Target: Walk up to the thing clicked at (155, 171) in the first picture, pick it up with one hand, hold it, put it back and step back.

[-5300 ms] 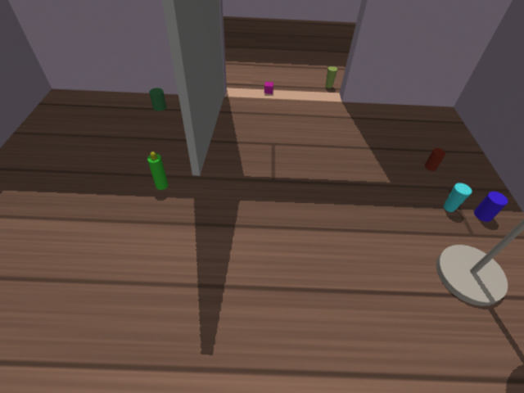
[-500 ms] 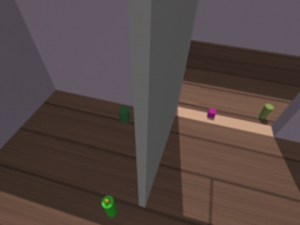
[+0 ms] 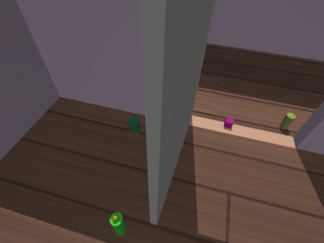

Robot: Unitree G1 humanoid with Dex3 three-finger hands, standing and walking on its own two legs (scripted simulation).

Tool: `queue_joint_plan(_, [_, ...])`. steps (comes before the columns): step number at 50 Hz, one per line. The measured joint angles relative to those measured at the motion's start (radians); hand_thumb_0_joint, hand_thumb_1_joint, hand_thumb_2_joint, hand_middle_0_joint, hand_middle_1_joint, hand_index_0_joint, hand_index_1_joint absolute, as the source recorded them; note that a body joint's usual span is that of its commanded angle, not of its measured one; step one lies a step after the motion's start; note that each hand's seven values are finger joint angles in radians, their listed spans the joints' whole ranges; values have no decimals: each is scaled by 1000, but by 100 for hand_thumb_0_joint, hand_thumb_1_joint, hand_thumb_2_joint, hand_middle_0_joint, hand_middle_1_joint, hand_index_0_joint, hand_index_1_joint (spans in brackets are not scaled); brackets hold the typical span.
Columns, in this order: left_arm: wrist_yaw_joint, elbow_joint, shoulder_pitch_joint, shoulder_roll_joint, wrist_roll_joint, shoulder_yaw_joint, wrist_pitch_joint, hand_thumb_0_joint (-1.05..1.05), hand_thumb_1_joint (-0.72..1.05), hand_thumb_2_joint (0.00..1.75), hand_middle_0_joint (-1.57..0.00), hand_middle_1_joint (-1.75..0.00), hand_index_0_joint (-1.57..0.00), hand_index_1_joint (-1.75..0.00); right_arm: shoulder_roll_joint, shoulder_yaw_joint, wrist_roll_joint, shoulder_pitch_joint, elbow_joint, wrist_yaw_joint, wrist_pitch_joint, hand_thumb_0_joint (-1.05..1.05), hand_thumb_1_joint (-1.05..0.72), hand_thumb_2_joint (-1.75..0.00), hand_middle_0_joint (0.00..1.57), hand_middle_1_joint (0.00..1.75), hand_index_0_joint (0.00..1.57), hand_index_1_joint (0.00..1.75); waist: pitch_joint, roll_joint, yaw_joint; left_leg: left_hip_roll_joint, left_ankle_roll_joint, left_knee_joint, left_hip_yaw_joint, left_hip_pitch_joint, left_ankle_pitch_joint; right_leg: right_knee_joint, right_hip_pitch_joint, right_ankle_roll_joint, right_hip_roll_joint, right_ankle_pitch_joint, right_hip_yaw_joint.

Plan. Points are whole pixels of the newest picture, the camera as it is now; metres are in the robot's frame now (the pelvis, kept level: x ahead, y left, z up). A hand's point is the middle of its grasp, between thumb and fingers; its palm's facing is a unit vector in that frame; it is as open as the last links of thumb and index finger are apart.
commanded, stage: stand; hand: left
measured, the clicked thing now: (118, 223) +0.36 +0.21 -0.67
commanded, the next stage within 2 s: none
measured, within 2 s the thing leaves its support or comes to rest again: neither
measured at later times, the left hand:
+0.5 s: hand out of the picture +0.07 +0.25 -0.16, palm faces -0.03 -0.94 -0.34, open 7.4 cm
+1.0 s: hand out of the picture +0.07 +0.24 -0.16, palm faces -0.03 -0.94 -0.34, open 7.4 cm
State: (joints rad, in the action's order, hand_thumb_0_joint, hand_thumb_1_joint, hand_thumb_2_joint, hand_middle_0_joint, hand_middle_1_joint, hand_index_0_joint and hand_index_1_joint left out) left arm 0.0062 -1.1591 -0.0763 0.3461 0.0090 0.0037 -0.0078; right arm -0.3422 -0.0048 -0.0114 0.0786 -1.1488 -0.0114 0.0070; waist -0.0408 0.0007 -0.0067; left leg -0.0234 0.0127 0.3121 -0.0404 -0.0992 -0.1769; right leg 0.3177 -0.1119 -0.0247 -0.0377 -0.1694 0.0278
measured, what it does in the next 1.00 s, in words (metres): stands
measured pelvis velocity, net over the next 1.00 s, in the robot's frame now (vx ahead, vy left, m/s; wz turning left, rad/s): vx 0.00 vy -0.01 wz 0.00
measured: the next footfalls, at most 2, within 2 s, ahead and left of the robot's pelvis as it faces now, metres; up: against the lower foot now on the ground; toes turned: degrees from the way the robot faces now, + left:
none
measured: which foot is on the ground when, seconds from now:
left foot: down 0.00-1.00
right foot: down 0.00-1.00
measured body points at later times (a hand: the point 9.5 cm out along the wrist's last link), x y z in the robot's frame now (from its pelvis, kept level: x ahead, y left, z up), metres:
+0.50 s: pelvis +0.00 -0.01 +0.00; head +0.01 -0.01 +0.45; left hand +0.07 +0.30 -0.13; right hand +0.08 -0.31 -0.13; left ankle +0.00 +0.12 -0.75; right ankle +0.00 -0.13 -0.75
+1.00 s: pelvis +0.00 -0.01 +0.00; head +0.00 -0.01 +0.45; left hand +0.08 +0.29 -0.13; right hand +0.07 -0.31 -0.13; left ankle +0.00 +0.12 -0.75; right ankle +0.00 -0.13 -0.75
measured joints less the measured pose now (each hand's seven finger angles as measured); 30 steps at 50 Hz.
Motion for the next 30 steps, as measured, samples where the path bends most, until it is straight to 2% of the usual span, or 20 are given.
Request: queue_joint_plan(30, [2, 22, -36, 4, 1, -9, 2, 1, 90, 90, -21, -30, -20, -29, -7, 6, -1, 19, 4, -1, -2, 1, -90, -89, 20, 30, 20, 30, -2, -5, 3, -11, 11, -7, 9, 4, 5, -7, 6, 11, 11, 2, 9])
